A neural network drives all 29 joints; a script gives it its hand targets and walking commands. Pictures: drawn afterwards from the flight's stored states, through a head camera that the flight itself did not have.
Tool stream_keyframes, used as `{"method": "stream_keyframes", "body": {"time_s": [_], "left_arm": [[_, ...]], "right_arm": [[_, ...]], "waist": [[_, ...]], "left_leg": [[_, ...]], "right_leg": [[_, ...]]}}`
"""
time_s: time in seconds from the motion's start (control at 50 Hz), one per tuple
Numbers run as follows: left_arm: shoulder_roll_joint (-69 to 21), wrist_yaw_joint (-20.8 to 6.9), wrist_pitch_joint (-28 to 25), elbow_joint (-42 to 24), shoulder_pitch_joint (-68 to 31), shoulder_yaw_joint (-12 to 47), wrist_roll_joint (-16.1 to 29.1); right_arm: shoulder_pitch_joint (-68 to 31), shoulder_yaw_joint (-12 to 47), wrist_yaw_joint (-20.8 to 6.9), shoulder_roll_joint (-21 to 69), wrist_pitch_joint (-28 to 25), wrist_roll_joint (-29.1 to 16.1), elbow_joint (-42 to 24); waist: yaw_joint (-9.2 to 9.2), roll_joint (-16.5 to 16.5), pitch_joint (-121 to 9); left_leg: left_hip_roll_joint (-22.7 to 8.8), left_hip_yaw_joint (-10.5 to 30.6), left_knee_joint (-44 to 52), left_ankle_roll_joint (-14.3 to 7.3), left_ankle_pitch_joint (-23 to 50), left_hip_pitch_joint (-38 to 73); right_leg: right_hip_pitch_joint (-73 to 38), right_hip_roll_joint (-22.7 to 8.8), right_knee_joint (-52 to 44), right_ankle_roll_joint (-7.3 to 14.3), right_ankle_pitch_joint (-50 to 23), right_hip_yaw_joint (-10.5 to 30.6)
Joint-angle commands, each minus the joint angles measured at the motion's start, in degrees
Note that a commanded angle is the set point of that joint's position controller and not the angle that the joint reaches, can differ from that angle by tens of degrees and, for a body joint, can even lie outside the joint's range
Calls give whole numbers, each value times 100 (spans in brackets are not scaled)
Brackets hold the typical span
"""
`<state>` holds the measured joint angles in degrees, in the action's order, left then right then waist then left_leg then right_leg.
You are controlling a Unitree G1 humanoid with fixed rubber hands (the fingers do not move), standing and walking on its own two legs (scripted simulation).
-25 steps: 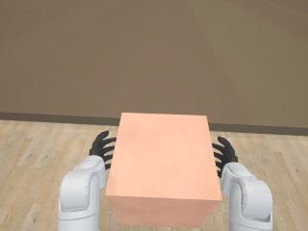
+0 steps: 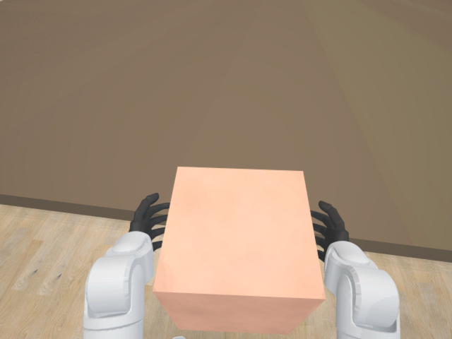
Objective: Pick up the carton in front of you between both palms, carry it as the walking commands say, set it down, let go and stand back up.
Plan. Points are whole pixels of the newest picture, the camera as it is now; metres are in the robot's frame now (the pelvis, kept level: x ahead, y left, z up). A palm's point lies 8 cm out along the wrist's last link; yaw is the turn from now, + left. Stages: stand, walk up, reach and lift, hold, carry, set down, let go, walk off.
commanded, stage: carry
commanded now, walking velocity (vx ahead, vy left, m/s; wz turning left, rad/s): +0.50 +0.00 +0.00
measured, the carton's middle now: (236, 256) +0.28 +0.00 +0.01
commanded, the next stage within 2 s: none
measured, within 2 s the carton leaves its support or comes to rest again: neither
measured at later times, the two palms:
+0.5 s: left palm (176, 79) +0.66 +0.16 +0.15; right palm (303, 83) +0.64 -0.14 +0.15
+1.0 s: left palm (189, 61) +0.84 +0.15 +0.11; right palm (292, 63) +0.84 -0.15 +0.11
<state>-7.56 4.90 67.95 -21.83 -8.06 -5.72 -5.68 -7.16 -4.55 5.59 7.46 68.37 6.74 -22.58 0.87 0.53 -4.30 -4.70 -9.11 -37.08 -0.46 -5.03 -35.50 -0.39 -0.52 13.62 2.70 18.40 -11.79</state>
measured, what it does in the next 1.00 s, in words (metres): walks ahead: left foot, then right foot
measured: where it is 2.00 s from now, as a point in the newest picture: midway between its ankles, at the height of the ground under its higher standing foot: (223, 286)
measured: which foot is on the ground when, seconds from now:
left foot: up 0.00-0.10, down 0.12-0.58, up 0.60-0.74, down 0.76-1.00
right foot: down 0.00-0.14, up 0.16-0.52, down 0.54-1.00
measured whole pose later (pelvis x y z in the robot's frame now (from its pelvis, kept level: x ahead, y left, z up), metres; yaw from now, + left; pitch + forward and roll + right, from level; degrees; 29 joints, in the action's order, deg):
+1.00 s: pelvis +0.45 +0.01 -0.01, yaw -2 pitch +7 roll -1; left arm -3.9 7.3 72.6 -8.8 -44.7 -17.6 -5.4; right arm -45.0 -17.6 7.8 3.3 72.6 4.1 -7.8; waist -0.3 -0.3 6.6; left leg -0.8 -3.1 -34.5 -0.6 -21.6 -17.2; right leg 27.9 -0.8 33.1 5.0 9.7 -9.5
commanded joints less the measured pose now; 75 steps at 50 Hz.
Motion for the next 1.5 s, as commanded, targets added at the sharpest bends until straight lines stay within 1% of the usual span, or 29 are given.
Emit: {"method": "stream_keyframes", "body": {"time_s": [0.0,0.06,0.08,0.1,0.12,0.14,0.2,0.26,0.42,0.52,0.54,0.56,0.58,0.64,0.74,0.82,0.96,1.0,1.1,1.12,1.16,1.2,1.22,1.26,1.28,1.32,1.34,1.42,1.48], "left_arm": [[-4875,-1542,144,-370,-2393,3968,2291],[-4705,-1480,251,-641,-2722,3924,2293],[-4637,-1459,299,-762,-2880,3924,2315],[-4524,-1443,345,-856,-3093,3915,2320],[-4553,-1418,435,-1044,-3287,3970,2386],[-4460,-1411,454,-1052,-3382,3975,2380],[-4711,-1350,436,-992,-3701,3948,2392],[-4622,-1252,464,-903,-3905,3947,2333],[-3928,-1017,761,380,-5544,3695,2397],[-4208,-1077,907,1394,-6762,3187,2675],[-4230,-1094,923,1637,-6972,3010,2701],[-4232,-1099,925,1915,-7175,2877,2627],[-4337,-1106,898,2168,-7171,2732,2700],[-5069,-1141,788,1894,-8000,2578,2891],[-5244,-991,683,1371,-8346,2412,2678],[-5108,-900,609,1011,-8198,2688,2457],[-5062,-958,517,1196,-7340,3117,2281],[-5212,-1032,468,1387,-7196,3230,2319],[-5605,-1144,237,1631,-7055,3473,2362],[-5651,-1154,189,1634,-7088,3535,2407],[-5688,-1176,114,1644,-7062,3615,2521],[-5701,-1185,64,1656,-6964,3648,2596],[-5682,-1184,55,1631,-6978,3653,2636],[-5628,-1164,59,1648,-6845,3612,2682],[-5591,-1139,60,1694,-6709,3573,2661],[-5545,-1096,61,1798,-6558,3481,2517],[-5558,-1087,51,1857,-6581,3487,2446],[-5561,-1085,52,1863,-6736,3445,2564],[-5491,-1084,75,1884,-6616,3329,2524]], "right_arm": [[-2670,4053,-1361,5060,53,-2306,-408],[-3035,4001,-1405,4867,178,-2452,-608],[-3091,3947,-1409,4794,218,-2466,-628],[-3115,3901,-1409,4732,263,-2459,-680],[-3212,3795,-1417,4603,255,-2400,-565],[-3183,3812,-1416,4716,281,-2490,-577],[-3808,3900,-1373,4882,314,-2618,-913],[-4178,3917,-1350,4682,388,-2682,-987],[-5635,3406,-1319,3779,704,-2765,364],[-6868,2972,-1201,4017,821,-2828,1317],[-7093,2860,-1176,4039,830,-2825,1536],[-7446,2863,-1141,4230,864,-2888,1711],[-7555,2788,-1119,4402,884,-2921,1877],[-8496,2716,-1083,5130,766,-3038,1818],[-8699,2586,-955,5622,581,-3042,1507],[-8470,2710,-910,5454,504,-2819,1152],[-7575,2977,-1036,5198,461,-2528,1241],[-7416,3044,-1120,5271,420,-2510,1425],[-7269,3237,-1302,5522,209,-2573,1606],[-7254,3277,-1314,5525,158,-2598,1611],[-7216,3353,-1308,5509,72,-2651,1566],[-7127,3382,-1271,5498,15,-2692,1553],[-7087,3376,-1248,5497,2,-2693,1541],[-6957,3299,-1221,5396,18,-2654,1611],[-6848,3254,-1222,5346,36,-2637,1675],[-6517,3158,-1245,5276,42,-2558,1876],[-6522,3156,-1271,5269,35,-2559,1866],[-7000,3241,-1299,5310,-21,-2736,1546],[-7111,3308,-1303,5366,-17,-2862,1562]], "waist": [[46,757,-650],[-41,872,-995],[-149,654,-1379],[-310,186,-1839],[-299,-1257,-2443],[-254,-1567,-2202],[-207,-275,-1920],[-169,-496,-1943],[-275,-1042,-1417],[-19,-533,-1650],[66,-57,-1971],[92,841,-2671],[143,1267,-3096],[-72,934,-2882],[-39,582,-3464],[-20,-96,-3656],[-58,148,-3500],[-91,39,-3390],[-205,-746,-2815],[-191,-704,-2729],[-114,-282,-2752],[2,443,-2779],[11,656,-2661],[-11,531,-2631],[-60,44,-2681],[-360,-1410,-2509],[-471,-1433,-2361],[-399,-906,-1996],[-26,-706,-2283]], "left_leg": [[205,-347,553,-122,300,-55],[643,-773,978,-237,209,1576],[775,-899,1165,-245,-52,2707],[-14,104,1204,-341,-661,4019],[-1721,3095,1732,-1316,-1755,5354],[-1955,4013,2456,-1534,-1056,5386],[-1591,2214,2120,-1058,704,4435],[-1272,1347,2299,-788,567,4015],[-671,-86,1539,-727,3293,3770],[-238,-401,-73,-220,1957,3220],[-84,-237,-723,-49,586,2565],[291,195,-1581,47,-1723,1639],[490,566,-1903,13,-3164,1310],[372,855,-860,-137,-3276,1102],[320,652,1005,-9,-1035,2361],[-129,970,70,-70,1446,2947],[60,858,326,-27,1144,2479],[12,854,389,-39,1945,2805],[-347,1000,40,-187,5085,4059],[-329,971,22,-138,4935,3867],[-168,852,-116,84,3528,2911],[151,686,640,237,451,1517],[302,617,1317,223,-546,1433],[344,506,1996,180,980,2681],[138,569,1773,163,2983,3786],[-794,1227,618,-285,7508,6264],[-964,1330,491,-489,7921,6481],[-783,1111,608,-648,5798,5384],[-456,424,-43,-446,5356,3845]], "right_leg": [[-934,-1278,8,421,-3753,465],[-669,-1152,1191,185,-5235,-20],[-240,-960,2186,45,-4927,-245],[764,-848,3391,-82,-3296,-109],[2604,-127,5229,-350,-1443,126],[3617,224,6145,-260,742,779],[3730,-543,5980,24,151,1231],[3437,-551,5045,-75,-220,992],[3235,-33,2624,-123,-1339,215],[1205,85,819,-34,-3214,115],[255,-751,1299,30,-5250,959],[-1108,-1862,1925,799,-7456,2081],[-1355,-2032,1720,1261,-6780,2609],[-898,-1725,1348,958,-5259,2105],[-792,-1275,1824,673,-5129,1205],[-267,-1007,2214,525,-5743,1045],[-458,-965,2356,688,-6266,1084],[-99,-829,2405,586,-5736,921],[1451,-96,1690,83,-2546,216],[1205,-102,1495,71,-2678,238],[78,-461,1576,229,-4468,527],[-1311,-1047,2033,616,-6921,1076],[-1449,-1153,2138,670,-7272,1146],[-620,-925,2289,432,-6307,874],[409,-668,2481,222,-4677,625],[3542,138,2992,-193,400,51],[4121,223,3359,-229,846,183],[3635,194,2701,-165,8,426],[1240,258,1050,-6,-2312,225]]}}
